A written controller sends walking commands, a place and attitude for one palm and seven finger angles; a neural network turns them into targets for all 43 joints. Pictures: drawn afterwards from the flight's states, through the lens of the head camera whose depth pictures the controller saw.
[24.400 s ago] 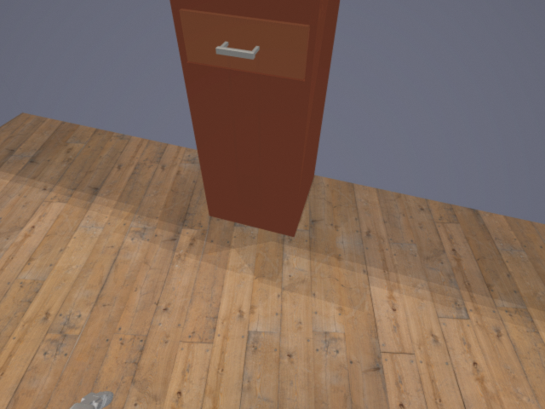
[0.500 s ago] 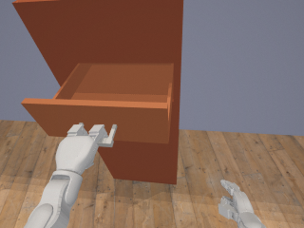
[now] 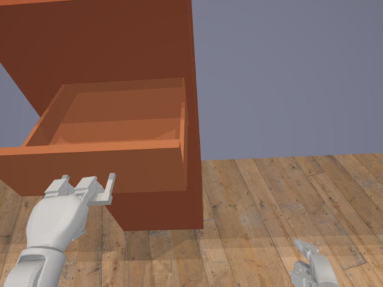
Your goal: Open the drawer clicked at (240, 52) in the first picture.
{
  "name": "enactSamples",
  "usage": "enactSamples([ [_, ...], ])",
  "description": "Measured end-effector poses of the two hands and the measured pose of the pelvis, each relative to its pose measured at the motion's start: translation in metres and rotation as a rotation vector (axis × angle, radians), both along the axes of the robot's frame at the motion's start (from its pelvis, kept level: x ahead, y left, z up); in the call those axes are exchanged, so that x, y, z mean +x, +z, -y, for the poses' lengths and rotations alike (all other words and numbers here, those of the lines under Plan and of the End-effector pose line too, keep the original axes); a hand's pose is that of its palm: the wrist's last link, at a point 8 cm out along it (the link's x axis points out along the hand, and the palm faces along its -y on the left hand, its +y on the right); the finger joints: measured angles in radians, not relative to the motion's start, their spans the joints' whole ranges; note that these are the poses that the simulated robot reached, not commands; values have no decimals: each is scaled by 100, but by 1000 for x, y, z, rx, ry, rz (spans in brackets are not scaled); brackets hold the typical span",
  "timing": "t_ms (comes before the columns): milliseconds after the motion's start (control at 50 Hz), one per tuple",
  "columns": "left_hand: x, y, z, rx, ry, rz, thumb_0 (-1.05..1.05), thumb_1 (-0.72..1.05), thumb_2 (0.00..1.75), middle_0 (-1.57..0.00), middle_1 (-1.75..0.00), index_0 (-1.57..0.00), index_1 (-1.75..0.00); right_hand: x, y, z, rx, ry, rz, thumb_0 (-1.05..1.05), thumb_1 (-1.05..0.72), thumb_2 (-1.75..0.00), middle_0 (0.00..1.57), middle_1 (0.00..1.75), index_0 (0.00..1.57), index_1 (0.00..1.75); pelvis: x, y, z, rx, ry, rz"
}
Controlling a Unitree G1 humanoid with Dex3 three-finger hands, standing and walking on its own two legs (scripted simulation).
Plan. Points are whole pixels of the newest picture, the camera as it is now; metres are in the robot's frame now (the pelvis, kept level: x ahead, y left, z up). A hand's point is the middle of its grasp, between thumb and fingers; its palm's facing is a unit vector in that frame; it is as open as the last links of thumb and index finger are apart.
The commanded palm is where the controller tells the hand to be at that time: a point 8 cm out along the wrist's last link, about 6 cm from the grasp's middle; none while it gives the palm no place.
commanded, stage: pull the drawer open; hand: left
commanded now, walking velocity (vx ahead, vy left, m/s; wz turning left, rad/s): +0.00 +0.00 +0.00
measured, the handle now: (84, 189) +0.28 +0.24 +0.09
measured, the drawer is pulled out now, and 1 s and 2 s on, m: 0.22 0.30 0.30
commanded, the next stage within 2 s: open the thumb to release the handle in 0.58 s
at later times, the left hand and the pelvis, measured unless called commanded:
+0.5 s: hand (63, 272) +0.14 +0.22 +0.07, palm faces +0.02 -0.12 -0.99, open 5.8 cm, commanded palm +0.07 +0.23 +0.13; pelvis +0.00 +0.01 -0.01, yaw +0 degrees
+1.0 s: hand (65, 263) +0.15 +0.23 +0.07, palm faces +0.07 -0.08 -0.99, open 8.3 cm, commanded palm +0.11 +0.24 +0.13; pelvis -0.01 +0.00 -0.01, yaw +2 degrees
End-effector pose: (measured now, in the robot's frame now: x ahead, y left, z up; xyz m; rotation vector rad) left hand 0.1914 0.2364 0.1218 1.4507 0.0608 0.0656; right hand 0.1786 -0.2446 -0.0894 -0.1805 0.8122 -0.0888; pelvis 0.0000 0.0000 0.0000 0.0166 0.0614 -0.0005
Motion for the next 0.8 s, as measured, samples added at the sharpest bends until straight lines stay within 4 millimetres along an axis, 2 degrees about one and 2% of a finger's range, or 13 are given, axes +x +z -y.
enactSamples([
  [120, -32, 0, 3, -1, 4, 7, 2, 76, 81, -28, -133, -35, -126, 7, -3, -7, 9, 26, 3, 1, -91, -90, 20, 30, 20, 30, 2, -3, -6, -5, 3, -15],
  [320, -68, 0, 7, 0, 33, 18, 3, 74, 83, -29, -131, -37, -128, 37, -1, -55, 104, 138, 79, 1, -91, -89, 20, 30, 20, 30, 0, -8, -11, -11, 14, -21],
  [420, -78, 1, 8, 0, 36, 13, 3, 74, 82, -29, -130, -37, -128, 43, 6, -69, 132, 175, 114, 1, -91, -89, 20, 30, 20, 30, 0, -9, -10, -13, 9, -12],
  [520, -77, 1, 8, -3, 33, 10, 3, 75, 81, -28, -129, -36, -127, 42, 13, -66, 128, 174, 136, 1, -90, -89, 20, 30, 21, 30, 1, -9, -9, -16, -1, -7],
  [640, -77, 1, 7, -5, 27, 3, 3, 75, 81, -28, -129, -36, -126, 34, 12, -47, 88, 142, 120, 1, -90, -89, 20, 30, 21, 30, 2, -9, -10, -18, -10, -9],
  [720, -74, 0, 6, 18, 13, 16, 2, 75, 81, -30, -130, -36, -126, 26, 6, -34, 46, 126, 86, 1, -90, -89, 20, 30, 21, 30, 0, -11, -10, -18, 2, -9],
  [800, -69, -1, 5, 34, 10, 70, 2, 71, 81, -36, -133, -37, -129, 18, -7, -30, 19, 124, 33, 1, -91, -90, 20, 30, 20, 30, -6, -12, -8, -16, 20, -7],
])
